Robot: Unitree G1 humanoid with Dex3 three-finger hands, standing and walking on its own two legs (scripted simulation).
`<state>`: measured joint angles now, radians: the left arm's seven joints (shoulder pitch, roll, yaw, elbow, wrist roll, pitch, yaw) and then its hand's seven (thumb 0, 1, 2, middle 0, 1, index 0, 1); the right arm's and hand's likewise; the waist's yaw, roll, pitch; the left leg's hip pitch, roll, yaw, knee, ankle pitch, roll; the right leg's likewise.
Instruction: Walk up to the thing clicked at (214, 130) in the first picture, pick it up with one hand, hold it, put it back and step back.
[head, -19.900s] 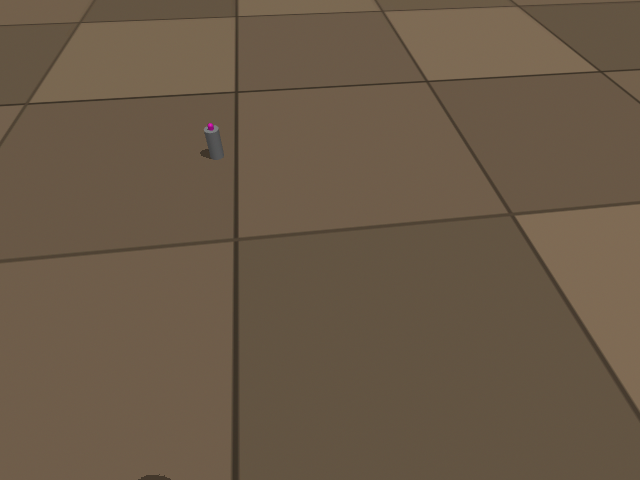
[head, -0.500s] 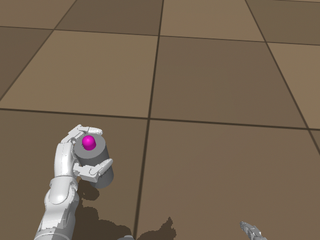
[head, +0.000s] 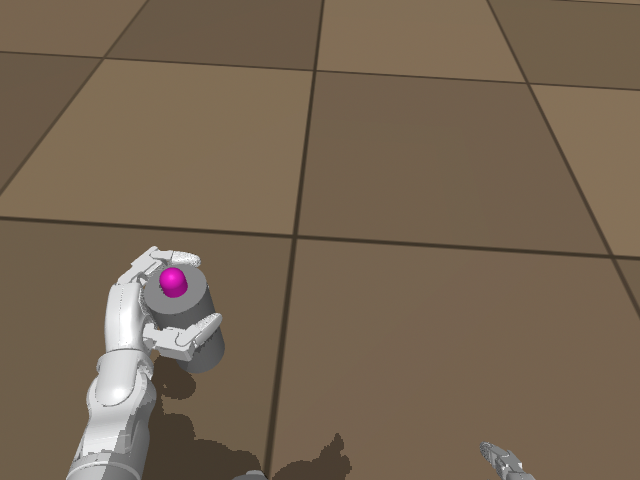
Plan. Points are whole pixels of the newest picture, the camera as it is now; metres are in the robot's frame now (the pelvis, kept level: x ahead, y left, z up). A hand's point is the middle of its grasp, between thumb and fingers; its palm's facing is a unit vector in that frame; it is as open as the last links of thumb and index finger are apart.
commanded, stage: hold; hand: left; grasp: from the side
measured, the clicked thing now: (187, 316) +0.32 +0.18 +0.01
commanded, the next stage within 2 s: crouch in 1.10 s
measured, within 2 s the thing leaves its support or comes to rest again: neither
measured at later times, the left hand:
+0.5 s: hand (183, 308) +0.32 +0.18 +0.04, palm faces +0.13 -0.99 -0.03, open 9.8 cm
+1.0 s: hand (182, 308) +0.32 +0.18 +0.04, palm faces +0.15 -0.99 -0.01, open 9.8 cm
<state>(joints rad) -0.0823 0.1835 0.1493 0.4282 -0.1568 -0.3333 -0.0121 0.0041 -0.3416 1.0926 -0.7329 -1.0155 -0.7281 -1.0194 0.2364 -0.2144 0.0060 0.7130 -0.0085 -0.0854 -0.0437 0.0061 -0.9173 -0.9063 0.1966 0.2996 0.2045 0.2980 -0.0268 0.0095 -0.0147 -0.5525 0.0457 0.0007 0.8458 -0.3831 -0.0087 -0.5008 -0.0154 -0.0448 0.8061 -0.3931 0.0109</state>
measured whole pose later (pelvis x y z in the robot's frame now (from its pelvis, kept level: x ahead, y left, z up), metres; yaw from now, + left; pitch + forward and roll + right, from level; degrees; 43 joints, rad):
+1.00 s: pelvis -0.01 +0.00 +0.00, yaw +0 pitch +5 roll -2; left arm -0.11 0.18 0.15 0.44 -0.15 -0.34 -0.01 0.00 -0.34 1.09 -0.73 -1.01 -0.73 -1.02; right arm 0.24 -0.21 0.01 0.71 -0.01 -0.09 -0.04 0.01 -0.92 -0.91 0.20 0.30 0.20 0.30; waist -0.03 0.01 -0.01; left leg -0.56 0.04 0.00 0.85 -0.37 0.00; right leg -0.51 -0.02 -0.04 0.80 -0.38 0.01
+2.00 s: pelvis -0.04 +0.00 -0.21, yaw -3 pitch +32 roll -4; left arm -0.43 0.29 0.35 0.91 -0.17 -0.74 -0.13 0.00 -0.32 1.07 -0.73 -1.01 -0.73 -1.01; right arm 0.12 -0.25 -0.01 0.76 -0.07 -0.08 0.05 0.00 -0.92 -0.92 0.20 0.30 0.20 0.30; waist -0.07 0.01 -0.18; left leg -1.70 0.06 -0.06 1.78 -0.65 -0.01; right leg -1.63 -0.01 -0.06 1.74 -0.67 0.00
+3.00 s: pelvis -0.08 +0.00 -0.41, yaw -9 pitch +28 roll -8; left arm -0.66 0.57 0.56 1.14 -0.10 -0.75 -0.19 0.00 -0.34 1.08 -0.74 -0.99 -0.74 -1.00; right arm 0.05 -0.31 0.14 0.76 -0.17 0.00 0.08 0.00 -0.94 -0.92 0.20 0.30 0.21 0.30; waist -0.18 -0.06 0.03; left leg -2.28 0.05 -0.17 2.45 -0.67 -0.01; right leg -2.17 0.01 -0.12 2.37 -0.69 0.01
